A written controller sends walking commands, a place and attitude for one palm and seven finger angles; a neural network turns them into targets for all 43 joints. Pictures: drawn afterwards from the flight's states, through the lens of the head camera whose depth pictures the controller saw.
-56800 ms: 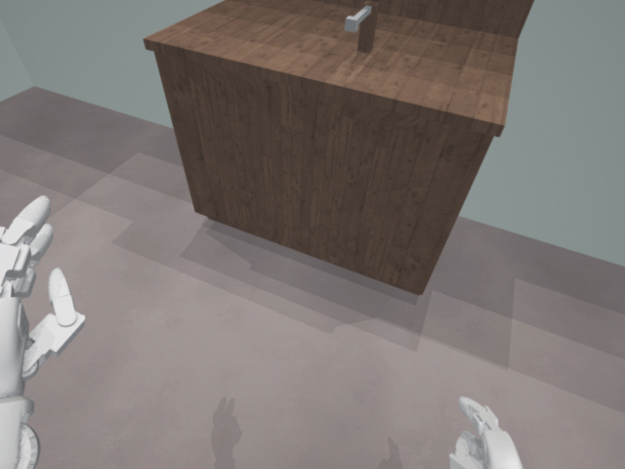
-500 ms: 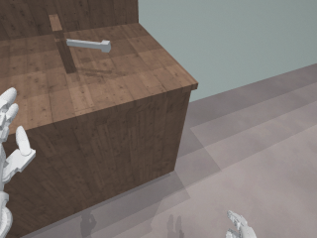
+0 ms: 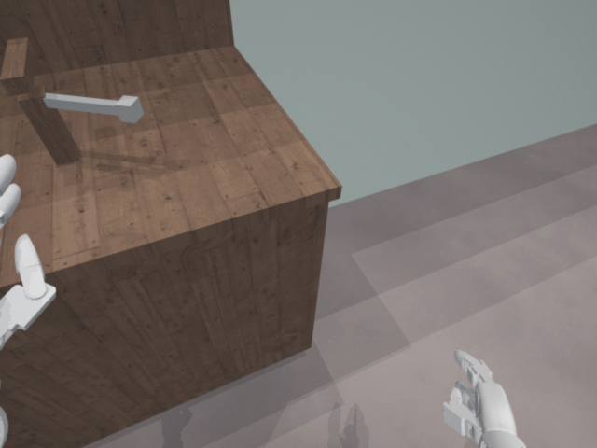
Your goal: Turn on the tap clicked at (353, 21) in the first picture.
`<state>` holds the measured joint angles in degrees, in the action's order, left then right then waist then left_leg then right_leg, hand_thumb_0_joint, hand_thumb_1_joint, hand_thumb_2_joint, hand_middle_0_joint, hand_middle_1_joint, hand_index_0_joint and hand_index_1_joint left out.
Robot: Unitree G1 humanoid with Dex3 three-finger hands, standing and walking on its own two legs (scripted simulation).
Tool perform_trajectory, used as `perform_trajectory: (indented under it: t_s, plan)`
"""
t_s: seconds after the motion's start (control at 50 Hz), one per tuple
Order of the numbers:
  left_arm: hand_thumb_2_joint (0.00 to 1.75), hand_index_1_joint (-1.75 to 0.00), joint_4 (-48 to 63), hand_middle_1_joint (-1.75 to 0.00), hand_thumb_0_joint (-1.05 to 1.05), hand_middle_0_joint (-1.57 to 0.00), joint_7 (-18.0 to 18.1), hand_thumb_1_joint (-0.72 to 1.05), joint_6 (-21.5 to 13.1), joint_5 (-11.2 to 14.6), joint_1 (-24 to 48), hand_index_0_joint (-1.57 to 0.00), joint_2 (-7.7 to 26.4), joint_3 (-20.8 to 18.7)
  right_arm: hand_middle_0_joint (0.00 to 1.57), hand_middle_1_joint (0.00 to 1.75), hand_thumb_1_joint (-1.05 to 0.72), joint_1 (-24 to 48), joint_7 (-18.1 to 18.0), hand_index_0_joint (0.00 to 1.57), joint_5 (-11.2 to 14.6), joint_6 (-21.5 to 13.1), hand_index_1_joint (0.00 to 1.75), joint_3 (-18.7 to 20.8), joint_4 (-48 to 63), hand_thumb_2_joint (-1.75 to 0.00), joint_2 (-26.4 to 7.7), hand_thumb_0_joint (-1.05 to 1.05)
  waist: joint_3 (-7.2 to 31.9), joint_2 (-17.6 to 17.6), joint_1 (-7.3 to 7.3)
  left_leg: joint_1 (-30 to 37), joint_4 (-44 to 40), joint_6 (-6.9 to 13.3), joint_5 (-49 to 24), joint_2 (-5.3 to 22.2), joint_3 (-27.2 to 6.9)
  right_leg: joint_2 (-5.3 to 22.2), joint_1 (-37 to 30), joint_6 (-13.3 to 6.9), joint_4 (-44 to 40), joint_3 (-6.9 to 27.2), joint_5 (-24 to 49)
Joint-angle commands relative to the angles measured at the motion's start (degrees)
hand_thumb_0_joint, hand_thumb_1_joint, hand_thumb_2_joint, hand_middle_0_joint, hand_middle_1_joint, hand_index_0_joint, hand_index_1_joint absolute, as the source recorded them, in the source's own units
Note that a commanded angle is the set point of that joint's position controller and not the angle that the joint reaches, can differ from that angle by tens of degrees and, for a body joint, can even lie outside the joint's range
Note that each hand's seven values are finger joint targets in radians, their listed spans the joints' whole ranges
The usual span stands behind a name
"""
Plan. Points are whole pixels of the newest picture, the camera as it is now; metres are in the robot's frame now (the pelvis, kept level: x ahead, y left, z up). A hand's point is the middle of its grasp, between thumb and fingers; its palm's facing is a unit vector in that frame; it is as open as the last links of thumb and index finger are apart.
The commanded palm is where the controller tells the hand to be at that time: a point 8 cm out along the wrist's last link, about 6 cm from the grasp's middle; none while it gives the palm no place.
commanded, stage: take the last steps up to it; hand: left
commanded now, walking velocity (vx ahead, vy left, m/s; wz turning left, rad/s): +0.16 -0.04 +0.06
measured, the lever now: (129, 109) +0.54 +0.29 +0.18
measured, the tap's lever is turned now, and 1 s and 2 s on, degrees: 57 57 57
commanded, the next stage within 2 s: come to a stop and stand still in 0.02 s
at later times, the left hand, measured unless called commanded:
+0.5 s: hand (133, 234) +0.28 +0.18 +0.20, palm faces +0.43 -0.74 -0.52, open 7.4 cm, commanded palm +0.21 +0.22 +0.20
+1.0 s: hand (19, 314) +0.19 +0.26 +0.18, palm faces +0.40 -0.85 -0.35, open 7.4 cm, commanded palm +0.13 +0.29 +0.20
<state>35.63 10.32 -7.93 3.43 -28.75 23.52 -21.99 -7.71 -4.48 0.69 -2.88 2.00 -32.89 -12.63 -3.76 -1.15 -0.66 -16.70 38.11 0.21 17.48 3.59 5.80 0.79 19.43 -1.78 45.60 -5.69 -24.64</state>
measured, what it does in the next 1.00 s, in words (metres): steps on the spot: right foot, then left foot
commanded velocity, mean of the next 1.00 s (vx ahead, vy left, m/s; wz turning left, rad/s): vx -0.06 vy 0.07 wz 0.01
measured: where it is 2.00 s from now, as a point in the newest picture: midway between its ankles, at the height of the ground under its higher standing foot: outside the picture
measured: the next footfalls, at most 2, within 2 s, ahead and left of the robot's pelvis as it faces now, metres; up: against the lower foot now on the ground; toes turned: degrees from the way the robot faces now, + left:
right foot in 0.16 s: +0.12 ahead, -0.14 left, +0.00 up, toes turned -2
left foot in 0.56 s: +0.12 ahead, +0.08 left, +0.00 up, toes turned +3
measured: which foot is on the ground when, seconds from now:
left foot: down 0.00-0.18, up 0.20-0.54, down 0.56-1.00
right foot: up 0.00-0.14, down 0.16-1.00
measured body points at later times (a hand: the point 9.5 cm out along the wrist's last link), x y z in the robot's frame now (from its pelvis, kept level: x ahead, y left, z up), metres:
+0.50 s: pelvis +0.07 -0.07 +0.02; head +0.11 -0.09 +0.47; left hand +0.25 +0.22 +0.23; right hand +0.28 -0.30 -0.07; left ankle +0.08 +0.06 -0.70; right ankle +0.08 -0.14 -0.72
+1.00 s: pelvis -0.02 +0.01 +0.01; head -0.03 +0.04 +0.46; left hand +0.17 +0.30 +0.20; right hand +0.15 -0.19 -0.05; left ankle +0.08 +0.08 -0.72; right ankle +0.05 -0.13 -0.71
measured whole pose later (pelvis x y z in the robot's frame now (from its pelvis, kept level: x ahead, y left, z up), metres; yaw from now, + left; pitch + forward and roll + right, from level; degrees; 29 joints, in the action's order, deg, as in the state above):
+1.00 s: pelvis -0.02 +0.01 +0.01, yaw +2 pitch -5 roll -1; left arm 22.8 5.3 -13.9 0.2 -19.8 21.9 -19.0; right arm -13.7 0.6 0.3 -7.9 -1.9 -32.4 -8.2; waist -4.6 -2.5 0.9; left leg -16.9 28.4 4.6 8.4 -1.9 4.5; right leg 0.5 15.6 -0.9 32.7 -0.3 -19.0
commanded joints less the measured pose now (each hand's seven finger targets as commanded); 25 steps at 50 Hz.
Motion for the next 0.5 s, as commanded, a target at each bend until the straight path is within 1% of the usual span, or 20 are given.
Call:
perform_trajectory:
  t_s: [0.0, 0.02, 0.04, 0.06, 0.08, 0.1, 0.12, 0.14, 0.16, 0.18, 0.2, 0.22, 0.26, 0.28, 0.3, 0.36, 0.38, 0.42, 0.46, 0.48]
  plan:
    - [0.9, -0.3, 2.16, -0.3, 0.0, -0.2, 0.18, 0.9, -1.96, -1.03, 7.94, -0.2, 7.74, -5.21, 0.2, 0.3, -0.9, 3.73, 0.35, 0.2, 0.47, -2.86, 0.3, 0.33, 6.35, -0.9, -4.7, 0.0, -0.73, 14.8, -0.32, 2.74, -25.15, 12.51, 7.04, 19.39, -30.31, 3.33, 14.96, 1.65, 13.42, 7.68, -3.41]
    - [0.9, -0.3, 1.59, -0.3, 0.0, -0.2, 0.19, 0.9, -1.66, -1.54, 8.88, -0.2, 7.86, -5.09, 0.2, 0.3, -0.9, 3.09, 0.52, 0.2, 0.43, -3.21, 0.3, 0.22, 6.02, -0.9, -4.55, 0.0, 0.55, 16.18, 0.35, 3.87, -22.09, 11.29, -0.07, 17.01, -23.98, 3.51, 12.54, 1.88, 8.1, 6.75, -2.53]
    - [0.9, -0.3, 2.09, -0.3, 0.0, -0.2, 0.22, 0.9, -1.48, -1.45, 9.66, -0.2, 6.87, -3.7, 0.2, 0.3, -0.9, 3.07, 0.68, 0.2, 0.6, -3.6, 0.3, 0.03, 5.99, -0.9, -4.32, 0.0, 1.92, 16.57, 0.84, 4.12, -19.09, 9.58, -6.28, 14.6, -18.22, 2.86, 8.17, 2.12, 0.88, 4.82, -2.03]
    - [0.9, -0.3, 2.16, -0.3, 0.0, -0.2, 0.24, 0.9, -1.11, -1.18, 9.02, -0.2, 5.92, -2.71, 0.2, 0.3, -0.9, 2.58, 0.8, 0.2, 0.82, -4.0, 0.3, 0.01, 6.14, -0.9, -4.55, 0.0, 3.87, 16.58, 1.0, 4.91, -16.19, 7.68, -10.04, 12.07, -12.6, 1.17, 3.4, 2.36, -5.47, 1.97, -0.57]
    - [0.9, -0.3, 4.78, -0.3, 0.0, -0.2, 0.18, 0.9, -0.88, -1.1, 10.36, -0.2, 5.49, -1.78, 0.2, 0.3, -0.9, 2.56, 0.73, 0.2, 0.88, -4.29, 0.3, -0.01, 7.02, -0.9, -5.01, 0.0, 5.48, 15.82, 1.01, 5.01, -13.18, 6.12, -11.72, 9.84, -8.99, -0.75, -1.26, 2.67, -10.28, -0.71, 2.1]
    - [0.9, -0.3, 3.13, -0.3, 0.0, -0.2, 0.03, 0.9, -0.48, -1.13, 8.54, -0.2, 5.13, -1.63, 0.2, 0.3, -0.9, 2.3, 0.76, 0.2, 0.87, -4.56, 0.3, 0.21, 7.33, -0.9, -5.47, 0.0, 6.43, 13.05, 1.54, 3.17, -8.48, 4.76, -10.44, 8.68, -7.07, -1.45, -6.21, 2.61, -16.63, -1.43, 5.69]
    - [0.9, -0.3, 3.67, -0.3, 0.0, -0.2, -0.29, 0.9, -0.29, -1.27, 8.51, -0.2, 4.43, -0.63, 0.2, 0.3, -0.9, 2.06, 0.94, 0.2, 0.71, -4.75, 0.3, 0.31, 7.63, -0.9, -5.22, 0.0, 7.13, 5.83, 1.51, 0.39, -0.85, 2.86, -8.66, 5.21, -3.96, 0.71, -10.64, 1.66, -23.07, 2.55, 13.48]
    - [0.9, -0.3, 4.26, -0.3, 0.0, -0.2, -0.26, 0.9, 0.04, -1.5, 8.55, -0.2, 6.89, -1.61, 0.2, 0.3, -0.9, 2.39, 0.92, 0.2, 0.5, -4.79, 0.3, 0.39, 7.91, -0.9, -3.94, 0.0, 8.45, -9.84, 0.74, -7.67, 11.5, 0.0, -0.51, -1.58, 0.3, 11.48, -14.82, -2.6, -26.58, 19.75, 26.72]
    - [0.9, -0.3, 6.08, -0.3, 0.0, -0.2, -0.15, 0.9, -0.08, -0.76, 9.34, -0.2, 8.48, -2.66, 0.2, 0.3, -0.9, 3.92, 1.0, 0.2, 0.62, -5.35, 0.3, 0.09, 8.2, -0.9, -3.99, 0.0, 9.48, -13.73, 1.43, -13.15, 19.26, -1.05, 13.36, -4.2, -2.49, 18.87, -17.52, -5.92, -27.01, 26.81, 43.7]
    - [0.9, -0.3, 5.91, -0.3, 0.0, -0.2, -0.64, 0.9, -0.46, -0.85, 11.22, -0.2, 8.17, -2.83, 0.2, 0.3, -0.9, 3.82, 1.11, 0.2, -0.01, -6.15, 0.3, -0.18, 6.76, -0.9, -3.99, 0.0, 10.92, -6.49, 0.97, -8.93, 20.1, -1.16, 11.83, -2.9, -6.76, 18.74, -14.84, -5.14, -26.11, 22.99, 46.98]
    - [0.9, -0.3, 5.44, -0.3, 0.0, -0.2, -0.67, 0.9, -0.73, -0.39, 8.89, -0.2, 7.61, -2.65, 0.2, 0.3, -0.9, 2.86, 0.91, 0.2, 0.53, -6.41, 0.3, 0.36, 6.6, -0.9, -4.02, 0.0, 9.62, -4.45, 0.81, -8.85, 19.16, -1.44, 11.67, -1.63, -7.39, 18.27, -14.51, -5.3, -24.06, 22.99, 51.57]
    - [0.9, -0.3, 6.11, -0.3, 0.0, -0.2, -0.33, 0.9, -1.14, -0.36, 7.27, -0.2, 9.23, -4.65, 0.2, 0.3, -0.9, 3.0, 0.8, 0.2, 0.44, -6.15, 0.3, -0.06, 6.64, -0.9, -3.78, 0.0, 8.81, -4.21, 0.69, -9.65, 17.28, -1.65, 10.82, -1.25, -7.37, 18.29, -15.55, -5.63, -21.66, 21.1, 56.87]
    - [0.9, -0.3, 6.16, -0.3, 0.0, -0.2, 0.27, 0.9, -2.51, -0.47, 4.49, -0.2, 10.55, -7.69, 0.2, 0.3, -0.9, 3.66, 0.18, 0.2, -0.15, -4.94, 0.3, -0.4, 6.95, -0.9, -3.51, 0.0, 11.31, -5.51, 1.13, -9.03, 11.35, -2.03, 8.56, -1.83, -5.73, 17.2, -20.88, -4.65, -18.35, 14.89, 63.79]
    - [0.9, -0.3, 6.39, -0.3, 0.0, -0.2, 0.43, 0.9, -2.67, -0.59, 4.81, -0.2, 11.62, -9.2, 0.2, 0.3, -0.9, 4.43, 0.04, 0.2, -0.37, -4.39, 0.3, -0.22, 7.49, -0.9, -3.79, 0.0, 12.64, -5.66, 1.38, -8.07, 8.12, -2.24, 7.63, -2.04, -5.31, 17.25, -22.07, -4.4, -17.0, 14.09, 65.28]
    - [0.9, -0.3, 4.28, -0.3, 0.0, -0.2, 0.44, 0.9, -2.73, -0.49, 3.03, -0.2, 10.51, -8.87, 0.2, 0.3, -0.9, 4.59, -0.07, 0.2, -0.38, -3.56, 0.3, -0.49, 7.6, -0.9, -2.91, 0.0, 13.18, -6.59, 1.42, -7.1, 7.11, -2.25, 5.63, -2.96, -4.37, 16.74, -22.06, -3.82, -17.19, 13.13, 64.86]
    - [0.9, -0.3, 4.53, -0.3, 0.0, -0.2, 0.56, 0.9, -2.57, -0.06, 1.82, -0.2, 9.7, -8.56, 0.2, 0.3, -0.9, 4.85, 0.46, 0.2, -0.33, -2.21, 0.3, 0.25, 8.59, -0.9, -3.79, 0.0, 13.85, -6.79, 1.49, -6.12, 3.38, -2.24, 3.75, -3.44, -3.93, 18.29, -22.26, -3.6, -17.31, 13.65, 63.3]
    - [0.9, -0.3, 3.34, -0.3, 0.0, -0.2, 0.65, 0.9, -2.32, 0.11, 0.35, -0.2, 9.71, -8.81, 0.2, 0.3, -0.9, 4.99, 0.54, 0.2, -0.23, -1.87, 0.3, 0.42, 8.74, -0.9, -4.0, 0.0, 13.84, -6.6, 1.47, -5.3, 1.64, -2.13, 2.96, -3.35, -3.9, 18.37, -21.76, -3.53, -16.89, 13.74, 63.27]
    - [0.9, -0.3, 3.08, -0.3, 0.0, -0.2, 0.62, 0.9, -1.74, 0.22, -1.56, -0.2, 8.57, -7.57, 0.2, 0.3, -0.9, 4.51, 0.97, 0.2, -0.11, -1.15, 0.3, 0.8, 9.08, -0.9, -4.54, 0.0, 13.66, -7.81, 1.3, -5.05, -0.83, -2.02, 1.04, -3.24, -3.36, 18.05, -22.25, -2.83, -16.12, 13.38, 64.18]
    - [0.9, -0.3, 4.16, -0.3, 0.0, -0.2, 0.63, 0.9, -1.21, 0.25, -1.73, -0.2, 8.31, -6.78, 0.2, 0.3, -0.9, 4.24, 1.21, 0.2, 0.07, -0.67, 0.3, 1.27, 9.18, -0.9, -5.28, 0.0, 13.6, -7.38, 1.05, -3.13, -3.55, -1.74, -2.44, -2.87, -3.02, 17.19, -20.76, -1.96, -15.63, 12.91, 62.46]
    - [0.9, -0.3, 4.68, -0.3, 0.0, -0.2, 0.7, 0.9, -0.94, 0.36, -1.65, -0.2, 8.39, -6.51, 0.2, 0.3, -0.9, 4.5, 1.08, 0.2, 0.21, -0.45, 0.3, 1.53, 9.07, -0.9, -5.58, 0.0, 13.81, -4.98, 0.86, -0.58, -5.53, -1.53, -6.89, -2.41, -2.88, 16.36, -19.11, -1.33, -15.09, 12.54, 60.3]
